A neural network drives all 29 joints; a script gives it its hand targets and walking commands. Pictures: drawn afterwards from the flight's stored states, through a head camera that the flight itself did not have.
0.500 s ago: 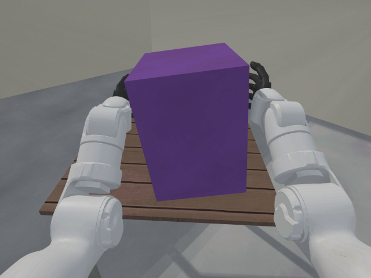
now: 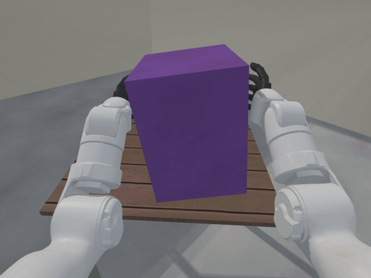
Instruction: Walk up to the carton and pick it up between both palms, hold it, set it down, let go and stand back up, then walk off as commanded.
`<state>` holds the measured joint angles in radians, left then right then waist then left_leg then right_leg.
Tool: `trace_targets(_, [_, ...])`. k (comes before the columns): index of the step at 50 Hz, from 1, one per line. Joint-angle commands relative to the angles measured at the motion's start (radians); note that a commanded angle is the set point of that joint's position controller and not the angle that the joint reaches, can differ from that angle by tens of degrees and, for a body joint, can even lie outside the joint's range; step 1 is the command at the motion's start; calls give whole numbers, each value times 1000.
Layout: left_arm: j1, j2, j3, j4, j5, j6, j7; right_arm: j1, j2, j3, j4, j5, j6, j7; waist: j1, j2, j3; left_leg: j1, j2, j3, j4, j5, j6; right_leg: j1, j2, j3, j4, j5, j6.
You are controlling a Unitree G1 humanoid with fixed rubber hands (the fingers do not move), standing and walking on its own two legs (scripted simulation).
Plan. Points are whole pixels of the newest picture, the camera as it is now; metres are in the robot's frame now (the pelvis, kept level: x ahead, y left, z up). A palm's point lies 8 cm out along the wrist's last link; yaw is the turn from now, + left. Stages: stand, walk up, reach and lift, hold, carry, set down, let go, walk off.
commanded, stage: set down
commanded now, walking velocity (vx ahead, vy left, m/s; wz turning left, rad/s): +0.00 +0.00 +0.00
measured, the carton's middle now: (192, 119) +0.42 +0.02 +0.23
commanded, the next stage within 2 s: none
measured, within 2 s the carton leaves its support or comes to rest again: neither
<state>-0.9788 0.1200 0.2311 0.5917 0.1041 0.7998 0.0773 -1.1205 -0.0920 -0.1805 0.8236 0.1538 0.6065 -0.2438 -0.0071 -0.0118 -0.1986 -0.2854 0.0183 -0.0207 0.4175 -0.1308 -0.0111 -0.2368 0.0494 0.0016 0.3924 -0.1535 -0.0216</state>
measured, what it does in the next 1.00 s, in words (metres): stands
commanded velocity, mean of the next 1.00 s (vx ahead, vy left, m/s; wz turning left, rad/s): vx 0.00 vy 0.00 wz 0.00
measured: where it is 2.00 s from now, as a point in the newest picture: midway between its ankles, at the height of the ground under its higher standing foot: outside the picture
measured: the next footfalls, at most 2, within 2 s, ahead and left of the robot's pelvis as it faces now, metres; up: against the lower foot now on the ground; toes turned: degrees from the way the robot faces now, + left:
none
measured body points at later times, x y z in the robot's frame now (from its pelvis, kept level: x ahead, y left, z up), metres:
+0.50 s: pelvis +0.01 +0.00 +0.00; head -0.03 +0.01 +0.45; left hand +0.43 +0.19 +0.25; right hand +0.45 -0.10 +0.26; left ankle +0.06 +0.12 -0.74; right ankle +0.03 -0.10 -0.74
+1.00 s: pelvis +0.02 +0.00 +0.00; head -0.01 +0.02 +0.45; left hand +0.45 +0.18 +0.23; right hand +0.45 -0.11 +0.23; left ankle +0.06 +0.12 -0.74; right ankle +0.03 -0.10 -0.74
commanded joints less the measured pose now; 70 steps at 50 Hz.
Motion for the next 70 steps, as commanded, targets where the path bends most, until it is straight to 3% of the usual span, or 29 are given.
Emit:
trace_targets(1, [-963, -705, -322, -319, -178, -124, -152, -891, 686, 278, -243, 288, -56, 114, -105, 111, -433, 223, -46, -21, -88, 50, -18, 254, 7, 16, -80, 136, 60])
trace_targets(5, [-925, -638, -218, -157, -92, -166, -179, -849, 650, 179, -104, 175, -112, 124, -119, 64, -279, 206, -51, -12, -137, -95, -1, 249, -13, 13, -117, 13, 63])
trace_targets(6, [-938, -624, -175, -165, -69, -183, -181, -862, 638, 174, -106, 149, -139, 132, -84, 46, -316, 212, -48, -3, -146, -131, -1, 233, -6, 10, -131, -55, 63])
trace_targets(9, [-863, -567, -41, -6, 16, -229, -219, -794, 627, 85, -9, 11, -230, 153, -66, 22, -175, 191, -34, 15, -182, -175, 8, 233, -21, -13, -152, -136, 53])
trace_targets(10, [-847, -546, -25, 34, 36, -245, -229, -733, 596, 27, 99, -26, -239, 163, -79, 29, -139, 188, -41, 16, -191, -202, 7, 222, -25, -19, -153, -177, 47])
trace_targets(11, [-791, -529, -8, 57, 56, -247, -241, -708, 567, 7, 67, -70, -261, 158, -87, -21, -87, 204, -40, 16, -194, -200, 15, 222, -24, -34, -167, -177, 54])
trace_targets(14, [-748, -493, -16, 93, 71, -282, -260, -639, 524, -36, 150, -124, -303, 162, -108, -8, -49, 219, -42, 23, -202, -206, 16, 216, -18, -58, -169, -190, 55])
trace_targets(18, [-773, -470, -83, -47, 29, -323, -228, -660, 505, -4, 37, -102, -384, 148, -102, 1, -196, 291, -37, 40, -179, -75, -4, 253, -13, -66, -150, -78, 60])
trace_targets(20, [-767, -550, -176, -94, 1, -333, -220, -752, 583, 114, -85, -62, -417, 152, -80, -29, -341, 370, -41, 42, -140, 86, -2, 288, -4, -69, -142, 43, 68])
trace_targets(21, [-759, -594, -227, -137, -24, -346, -215, -744, 607, 139, -133, -36, -436, 152, -101, 2, -401, 393, -49, 47, -122, 137, -11, 321, -7, -75, -128, 104, 67])
trace_targets(23, [-729, -551, -216, -127, -22, -354, -190, -681, 511, 94, -121, -59, -447, 144, -125, 22, -358, 413, -41, 36, -111, 138, -36, 289, 4, -86, -127, 117, 60])
trace_targets(24, [-663, -538, -214, -95, -23, -342, -188, -695, 507, 126, -156, -44, -444, 139, -100, -20, -362, 427, -39, 42, -101, 196, -25, 317, 6, -78, -128, 166, 63])
trace_targets(25, [-681, -565, -238, -110, -28, -354, -187, -694, 519, 142, -184, -49, -455, 138, -126, -10, -399, 454, -41, 37, -82, 210, -29, 325, 3, -76, -129, 193, 65])
trace_targets(28, [-586, -579, -210, -91, -7, -345, -193, -665, 515, 190, -159, -26, -447, 138, -96, 13, -371, 461, -49, 34, -75, 284, -31, 335, -1, -74, -125, 253, 73])
trace_targets(29, [-569, -590, -233, -123, -8, -343, -203, -651, 549, 210, -198, -24, -440, 140, -105, -24, -374, 454, -46, 32, -73, 308, -33, 365, 2, -73, -115, 304, 72])
trace_targets(33, [-588, -664, -322, -267, -47, -351, -189, -683, 561, 298, -319, 45, -471, 137, -111, 46, -523, 562, -48, 18, -3, 531, -68, 361, 13, -74, -105, 428, 74])
trace_targets(35, [-534, -665, -314, -218, -27, -345, -190, -665, 539, 283, -292, 30, -466, 138, -118, 42, -442, 547, -49, 11, -11, 516, -66, 338, 11, -79, -119, 411, 70])
trace_targets(36, [-533, -642, -258, -149, -6, -348, -209, -618, 542, 259, -230, -8, -453, 139, -122, 0, -315, 498, -49, 16, -39, 392, -53, 328, 7, -80, -136, 329, 73])
trace_targets(37, [-518, -641, -249, -185, -5, -341, -207, -623, 560, 277, -266, 6, -456, 146, -103, -23, -381, 497, -51, 30, -37, 424, -47, 379, 3, -67, -122, 399, 73])
trace_targets(44, [-582, -620, -165, -72, 38, -369, -219, -603, 553, 165, -153, -76, -462, 166, -105, 5, -313, 448, -44, 32, -88, 239, -35, 316, -9, -68, -138, 218, 61])
trace_targets(47, [-518, -567, -88, 34, 77, -371, -231, -585, 537, 126, -75, -105, -463, 184, -67, -47, -195, 367, -42, 53, -133, 99, -5, 306, -21, -57, -147, 110, 68])
trace_targets(50, [-540, -529, -43, 111, 108, -399, -236, -564, 494, 39, 12, -204, -478, 195, -66, -28, -109, 330, -35, 67, -165, -16, -5, 260, -26, -72, -157, -19, 69])
trace_targets(54, [-589, -569, -123, 70, 44, -448, -218, -625, 546, 79, -93, -203, -530, 202, -58, -11, -282, 356, -38, 73, -139, 78, -13, 278, -19, -76, -129, 91, 69])
trace_targets(56, [-641, -584, -169, 9, 11, -488, -195, -619, 553, 85, -91, -200, -553, 212, -83, -2, -401, 385, -40, 63, -112, 148, -31, 293, -16, -84, -121, 153, 60])
trace_targets(57, [-630, -604, -167, 10, 22, -491, -190, -615, 563, 109, -88, -193, -556, 216, -62, 4, -423, 408, -32, 56, -105, 195, -33, 275, -11, -87, -124, 182, 55])
trace_targets(61, [-572, -579, -129, 64, 60, -486, -195, -548, 550, 79, -23, -213, -541, 218, -68, 7, -318, 381, -44, 68, -120, 157, -28, 290, -17, -83, -135, 172, 68])
trace_targets(64, [-478, -537, -61, 138, 94, -476, -213, -513, 548, 70, -27, -243, -533, 214, -34, -37, -205, 315, -48, 89, -152, 83, -6, 324, -35, -73, -132, 161, 84])
trace_targets(66, [-510, -546, -64, 93, 73, -483, -215, -501, 586, 104, -39, -224, -538, 213, -43, -76, -307, 340, -44, 85, -130, 177, -5, 358, -32, -74, -102, 297, 96])
trace_targets(70, [-559, -565, -126, -1, 51, -515, -211, -519, 599, 146, -111, -208, -562, 206, -56, -44, -450, 350, -54, 77, -102, 269, -29, 418, -36, -69, -61, 496, 108])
